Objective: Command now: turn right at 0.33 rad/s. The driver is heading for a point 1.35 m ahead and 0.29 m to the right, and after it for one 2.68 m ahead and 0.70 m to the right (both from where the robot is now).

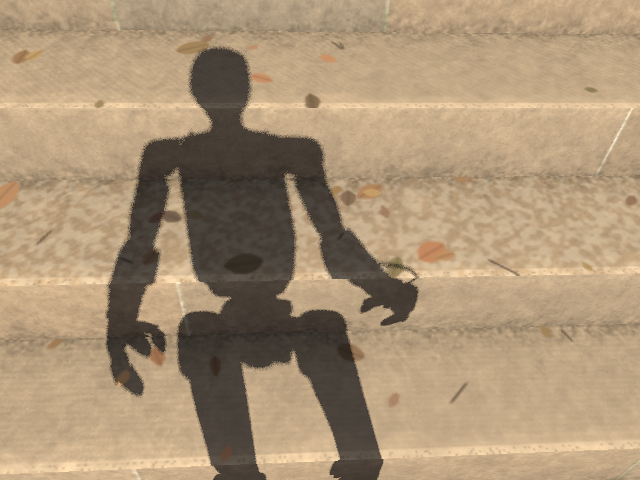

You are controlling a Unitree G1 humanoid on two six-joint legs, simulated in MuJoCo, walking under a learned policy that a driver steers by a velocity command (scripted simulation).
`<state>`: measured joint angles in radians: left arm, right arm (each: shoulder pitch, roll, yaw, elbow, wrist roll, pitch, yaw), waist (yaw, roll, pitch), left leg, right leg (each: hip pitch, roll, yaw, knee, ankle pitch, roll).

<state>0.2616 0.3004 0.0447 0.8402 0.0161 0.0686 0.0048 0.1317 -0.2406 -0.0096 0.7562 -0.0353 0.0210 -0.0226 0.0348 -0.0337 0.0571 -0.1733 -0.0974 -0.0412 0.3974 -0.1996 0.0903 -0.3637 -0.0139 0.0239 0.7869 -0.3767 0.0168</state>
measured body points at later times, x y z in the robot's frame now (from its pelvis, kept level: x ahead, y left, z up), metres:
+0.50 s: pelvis +0.01 -0.05 +0.00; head +0.04 -0.09 +0.45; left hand +0.21 +0.21 -0.09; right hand +0.02 -0.37 -0.12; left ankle +0.09 +0.09 -0.68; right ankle -0.04 -0.11 -0.74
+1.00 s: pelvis +0.25 -0.03 +0.00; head +0.28 -0.01 +0.45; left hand +0.46 +0.18 -0.10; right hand +0.23 -0.32 -0.11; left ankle +0.20 +0.03 -0.74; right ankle +0.25 -0.19 -0.63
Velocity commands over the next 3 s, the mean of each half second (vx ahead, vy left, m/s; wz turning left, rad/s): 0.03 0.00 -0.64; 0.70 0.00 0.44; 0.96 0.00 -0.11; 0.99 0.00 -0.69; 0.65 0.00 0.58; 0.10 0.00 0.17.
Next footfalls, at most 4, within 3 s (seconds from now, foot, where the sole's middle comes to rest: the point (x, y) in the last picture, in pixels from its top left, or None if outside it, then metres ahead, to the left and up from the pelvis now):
0.20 right None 0.00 -0.12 -0.78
0.78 left None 0.24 0.02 -0.78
1.26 right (406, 387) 0.61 -0.14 -0.60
1.64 left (350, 219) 0.88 -0.02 -0.42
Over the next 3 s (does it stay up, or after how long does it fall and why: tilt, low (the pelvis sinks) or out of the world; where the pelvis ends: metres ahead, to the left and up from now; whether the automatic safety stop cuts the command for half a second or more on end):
stays up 1.54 -0.40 0.83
